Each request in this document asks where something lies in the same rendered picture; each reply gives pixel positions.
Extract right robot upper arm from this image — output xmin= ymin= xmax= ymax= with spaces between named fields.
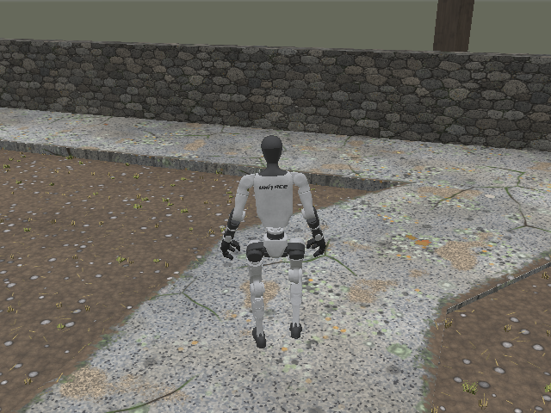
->
xmin=291 ymin=172 xmax=316 ymax=219

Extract right robot hand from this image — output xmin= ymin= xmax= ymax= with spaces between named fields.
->
xmin=306 ymin=237 xmax=326 ymax=257

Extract left robot forearm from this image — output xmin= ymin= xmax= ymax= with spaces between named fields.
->
xmin=223 ymin=208 xmax=240 ymax=243

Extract right robot forearm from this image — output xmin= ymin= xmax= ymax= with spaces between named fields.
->
xmin=306 ymin=206 xmax=324 ymax=241

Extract left robot hand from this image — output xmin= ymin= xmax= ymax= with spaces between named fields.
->
xmin=220 ymin=239 xmax=240 ymax=260

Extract robot thigh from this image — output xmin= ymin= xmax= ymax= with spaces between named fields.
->
xmin=246 ymin=240 xmax=265 ymax=298
xmin=288 ymin=238 xmax=305 ymax=284

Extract robot right thigh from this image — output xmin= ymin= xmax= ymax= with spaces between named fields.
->
xmin=288 ymin=238 xmax=305 ymax=284

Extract robot left thigh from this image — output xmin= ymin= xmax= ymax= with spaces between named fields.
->
xmin=246 ymin=240 xmax=265 ymax=298

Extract left robot upper arm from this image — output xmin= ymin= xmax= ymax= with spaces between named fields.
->
xmin=232 ymin=174 xmax=255 ymax=222

